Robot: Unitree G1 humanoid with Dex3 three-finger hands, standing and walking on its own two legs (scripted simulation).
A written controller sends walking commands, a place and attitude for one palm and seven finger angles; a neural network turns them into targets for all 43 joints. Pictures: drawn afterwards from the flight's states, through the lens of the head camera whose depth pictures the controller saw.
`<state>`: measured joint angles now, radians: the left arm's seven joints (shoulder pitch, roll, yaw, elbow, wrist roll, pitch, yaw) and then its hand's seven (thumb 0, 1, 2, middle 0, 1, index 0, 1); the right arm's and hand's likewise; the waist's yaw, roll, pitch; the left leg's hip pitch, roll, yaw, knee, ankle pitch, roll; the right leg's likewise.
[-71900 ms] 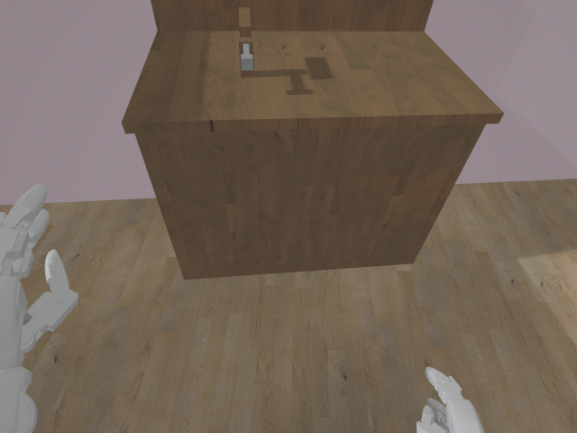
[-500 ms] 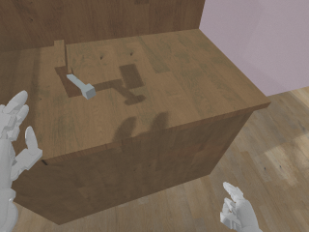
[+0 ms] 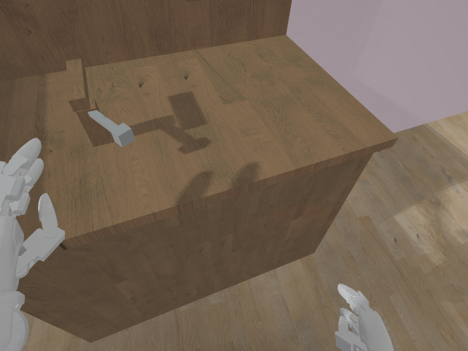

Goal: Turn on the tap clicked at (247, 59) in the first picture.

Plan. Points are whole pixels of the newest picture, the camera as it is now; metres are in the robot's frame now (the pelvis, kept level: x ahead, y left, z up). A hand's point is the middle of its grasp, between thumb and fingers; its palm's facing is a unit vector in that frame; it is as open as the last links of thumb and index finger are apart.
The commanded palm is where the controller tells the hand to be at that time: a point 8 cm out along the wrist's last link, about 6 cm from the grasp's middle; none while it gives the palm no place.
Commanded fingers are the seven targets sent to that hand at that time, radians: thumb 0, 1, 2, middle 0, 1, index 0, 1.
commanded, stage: come to a stop and stand still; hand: left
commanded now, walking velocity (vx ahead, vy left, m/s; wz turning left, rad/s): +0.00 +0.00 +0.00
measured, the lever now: (122, 135) +0.44 +0.24 +0.11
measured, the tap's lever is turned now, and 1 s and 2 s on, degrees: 29 29 29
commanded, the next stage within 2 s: look again from close up in 0.10 s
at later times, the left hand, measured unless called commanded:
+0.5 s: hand (42, 245) +0.20 +0.25 +0.16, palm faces +0.44 -0.83 -0.34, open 7.4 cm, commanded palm +0.15 +0.28 +0.18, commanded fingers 0.00 0.90 0.90 -0.20 -0.30 -0.20 -0.30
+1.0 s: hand (58, 253) +0.20 +0.22 +0.16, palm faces +0.59 -0.76 -0.28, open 7.4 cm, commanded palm +0.14 +0.26 +0.18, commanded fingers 0.00 0.90 0.90 -0.20 -0.30 -0.20 -0.30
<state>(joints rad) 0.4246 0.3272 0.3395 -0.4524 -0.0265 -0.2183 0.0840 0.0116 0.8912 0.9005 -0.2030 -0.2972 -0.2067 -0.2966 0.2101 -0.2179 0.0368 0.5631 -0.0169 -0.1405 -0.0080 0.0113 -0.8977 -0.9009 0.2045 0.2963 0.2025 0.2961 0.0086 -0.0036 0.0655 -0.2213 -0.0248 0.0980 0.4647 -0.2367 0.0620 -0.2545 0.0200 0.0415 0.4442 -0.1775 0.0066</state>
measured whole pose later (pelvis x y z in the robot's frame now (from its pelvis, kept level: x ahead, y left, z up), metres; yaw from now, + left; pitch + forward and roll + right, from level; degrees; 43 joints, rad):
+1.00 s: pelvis +0.00 -0.05 -0.01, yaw +5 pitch -4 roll +1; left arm 0.32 0.30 0.26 -0.40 -0.04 0.00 0.21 0.02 0.89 0.90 -0.21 -0.30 -0.22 -0.30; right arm 0.17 -0.22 0.05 0.68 -0.03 -0.17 -0.03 0.01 -0.90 -0.90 0.20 0.30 0.20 0.30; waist 0.07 0.02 0.01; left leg -0.22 -0.02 0.00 0.56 -0.28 0.01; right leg -0.24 0.03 -0.05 0.57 -0.27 -0.06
